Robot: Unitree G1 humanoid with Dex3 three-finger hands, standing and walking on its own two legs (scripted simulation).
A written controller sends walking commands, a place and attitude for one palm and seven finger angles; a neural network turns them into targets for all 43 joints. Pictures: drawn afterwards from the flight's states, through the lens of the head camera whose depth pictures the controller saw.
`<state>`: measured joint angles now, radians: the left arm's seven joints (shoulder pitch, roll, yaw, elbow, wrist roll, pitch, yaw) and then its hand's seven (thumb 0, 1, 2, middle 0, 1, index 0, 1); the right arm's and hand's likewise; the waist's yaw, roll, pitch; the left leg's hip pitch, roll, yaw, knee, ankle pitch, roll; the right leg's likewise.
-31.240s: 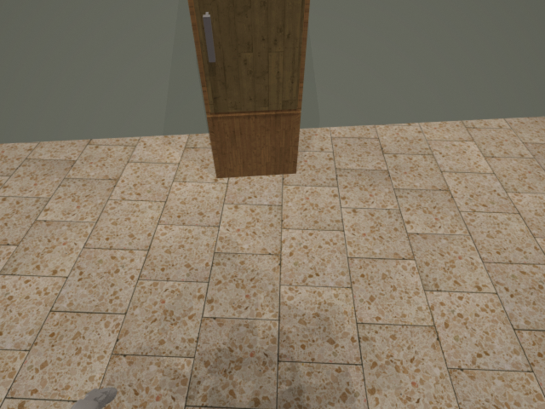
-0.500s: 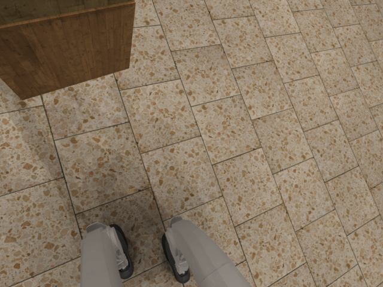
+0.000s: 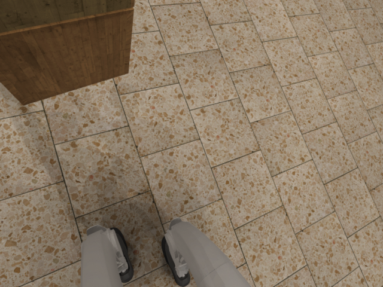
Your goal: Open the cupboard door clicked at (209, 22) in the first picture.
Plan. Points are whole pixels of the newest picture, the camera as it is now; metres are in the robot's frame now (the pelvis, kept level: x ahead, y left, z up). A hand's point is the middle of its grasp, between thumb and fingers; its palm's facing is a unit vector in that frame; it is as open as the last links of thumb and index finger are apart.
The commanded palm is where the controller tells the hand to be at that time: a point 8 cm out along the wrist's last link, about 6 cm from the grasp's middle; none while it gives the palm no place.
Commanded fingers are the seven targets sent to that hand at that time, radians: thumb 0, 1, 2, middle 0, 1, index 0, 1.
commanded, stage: slide the fingers in behind the handle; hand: left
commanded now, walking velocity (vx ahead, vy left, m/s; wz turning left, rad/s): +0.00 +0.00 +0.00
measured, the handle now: out of the picture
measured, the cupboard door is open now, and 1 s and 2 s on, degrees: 0 0 34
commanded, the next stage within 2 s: close the thumb around the handle in 0.04 s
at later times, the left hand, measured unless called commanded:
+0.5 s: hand out of the picture +0.66 +0.25 +0.11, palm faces +0.26 -0.97 +0.01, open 10.3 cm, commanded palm +0.68 +0.20 +0.10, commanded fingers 0.00 0.56 0.76 -0.38 -1.31 -0.38 -1.31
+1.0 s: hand out of the picture +0.66 +0.24 +0.11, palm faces +0.25 -0.97 +0.02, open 6.9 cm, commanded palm +0.67 +0.20 +0.10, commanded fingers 0.00 0.90 0.90 -0.40 -1.35 -0.40 -1.35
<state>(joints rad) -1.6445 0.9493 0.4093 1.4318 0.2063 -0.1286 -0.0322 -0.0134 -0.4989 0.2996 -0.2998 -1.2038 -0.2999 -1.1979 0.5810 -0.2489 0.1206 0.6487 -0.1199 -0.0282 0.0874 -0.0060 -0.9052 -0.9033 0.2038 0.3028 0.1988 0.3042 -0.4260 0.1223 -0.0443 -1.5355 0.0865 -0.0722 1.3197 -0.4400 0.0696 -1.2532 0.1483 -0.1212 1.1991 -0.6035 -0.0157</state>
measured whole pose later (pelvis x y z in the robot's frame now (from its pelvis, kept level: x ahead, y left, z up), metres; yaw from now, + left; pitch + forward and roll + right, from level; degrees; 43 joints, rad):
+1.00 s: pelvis -0.01 +0.01 -0.01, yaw -1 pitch +37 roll -13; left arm -1.67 0.96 0.42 1.44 0.23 -0.11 -0.02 0.00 0.54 0.77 -0.26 -1.31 -0.33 -1.32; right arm 0.58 -0.24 0.13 0.64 -0.12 -0.03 0.08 -0.01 -0.90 -0.90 0.20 0.30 0.20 0.30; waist -0.45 0.13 -0.05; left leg -1.57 0.09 -0.06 1.34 -0.43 0.09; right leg -1.29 0.14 -0.11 1.22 -0.60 0.00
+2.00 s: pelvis +0.02 -0.05 +0.04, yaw +8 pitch +25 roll -2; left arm -0.86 0.00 0.25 0.93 0.16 -0.28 0.78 -0.04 0.58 0.74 -0.26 -1.28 -0.26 -1.30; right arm 0.35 -0.19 -0.03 0.71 -0.13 -0.01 0.14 0.00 -0.91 -0.90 0.20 0.30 0.20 0.30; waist -0.15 0.08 -0.19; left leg -1.15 0.04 -0.02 1.12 -0.40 -0.01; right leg -0.94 0.09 -0.07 1.12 -0.62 -0.08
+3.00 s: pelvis +0.02 -0.05 +0.04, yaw +9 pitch +26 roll -1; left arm -0.95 -0.05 0.23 1.10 0.19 -0.33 0.84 -0.01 -0.48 0.31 -0.36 -0.94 -0.38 -0.94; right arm 0.33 -0.19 -0.05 0.78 -0.16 -0.02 0.08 0.00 -0.91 -0.90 0.20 0.30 0.20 0.30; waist -0.14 0.06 -0.22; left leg -1.18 0.02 -0.03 1.13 -0.40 -0.01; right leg -0.96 0.07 -0.09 1.14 -0.64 -0.08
